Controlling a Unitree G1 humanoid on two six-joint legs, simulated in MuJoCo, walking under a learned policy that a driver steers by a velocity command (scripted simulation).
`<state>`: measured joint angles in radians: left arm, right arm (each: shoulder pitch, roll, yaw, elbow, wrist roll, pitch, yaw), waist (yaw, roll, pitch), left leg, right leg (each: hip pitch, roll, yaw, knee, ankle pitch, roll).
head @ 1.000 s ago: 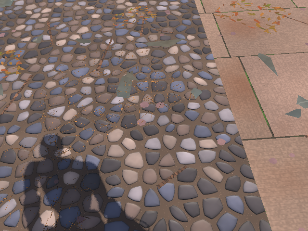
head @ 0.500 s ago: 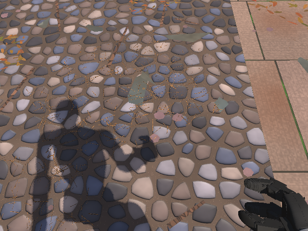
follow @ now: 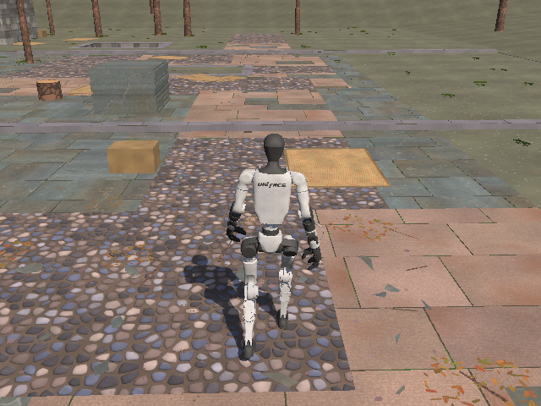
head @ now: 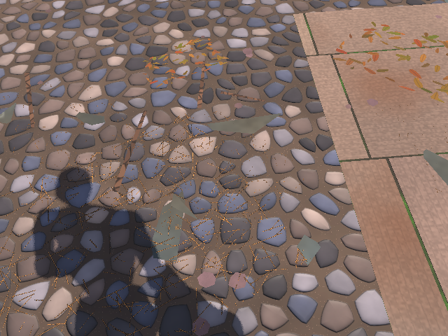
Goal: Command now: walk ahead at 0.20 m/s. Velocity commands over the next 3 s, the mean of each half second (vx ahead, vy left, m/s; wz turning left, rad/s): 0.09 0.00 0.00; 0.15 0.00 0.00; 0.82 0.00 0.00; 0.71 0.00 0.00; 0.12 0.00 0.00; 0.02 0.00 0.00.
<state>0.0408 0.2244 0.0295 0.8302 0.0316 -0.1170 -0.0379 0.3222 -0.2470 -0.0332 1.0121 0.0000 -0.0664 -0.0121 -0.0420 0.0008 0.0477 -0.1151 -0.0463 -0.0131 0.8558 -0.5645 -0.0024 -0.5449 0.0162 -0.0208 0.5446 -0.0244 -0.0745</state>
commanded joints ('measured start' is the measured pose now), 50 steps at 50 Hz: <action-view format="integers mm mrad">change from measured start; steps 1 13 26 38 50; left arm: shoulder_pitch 192 49 128 129 -52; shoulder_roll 125 127 71 76 67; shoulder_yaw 26 24 25 29 39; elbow -1 28 101 155 69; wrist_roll -19 -26 -22 -33 -80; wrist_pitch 20 77 92 110 -2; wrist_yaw -7 53 60 68 16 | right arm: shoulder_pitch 226 -14 -37 -7 81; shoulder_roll -70 -54 -64 -39 -99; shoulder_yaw -3 -25 -20 -13 -53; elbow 7 -9 31 55 27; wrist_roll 23 -13 -2 -1 27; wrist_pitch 12 95 22 38 -44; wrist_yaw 17 -36 -33 -29 -9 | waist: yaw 47 -13 42 36 -9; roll -122 -110 21 5 114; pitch -396 -131 -42 -65 101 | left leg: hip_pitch -381 -41 -216 -149 151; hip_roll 25 75 118 96 392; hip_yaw -116 21 -40 -10 -354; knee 501 -244 -461 -429 -730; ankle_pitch -69 327 293 451 -18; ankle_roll -20 11 32 28 209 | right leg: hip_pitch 672 86 334 384 -265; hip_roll -372 -180 -49 -54 -132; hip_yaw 521 226 57 55 38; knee -123 -363 -132 -76 282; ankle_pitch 453 -508 -125 68 -341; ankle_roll -262 -83 2 -1 -11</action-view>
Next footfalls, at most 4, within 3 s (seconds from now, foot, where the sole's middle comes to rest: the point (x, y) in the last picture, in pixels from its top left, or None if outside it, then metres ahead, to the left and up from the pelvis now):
0.30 left None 0.13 0.15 -0.75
1.14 right None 0.32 -0.16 -0.75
1.64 left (218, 220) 0.84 0.04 -0.75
2.06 right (269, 145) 1.17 -0.17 -0.75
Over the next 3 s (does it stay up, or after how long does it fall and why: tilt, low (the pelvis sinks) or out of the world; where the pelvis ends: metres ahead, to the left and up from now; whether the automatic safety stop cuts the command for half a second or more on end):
stays up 1.09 -0.05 0.02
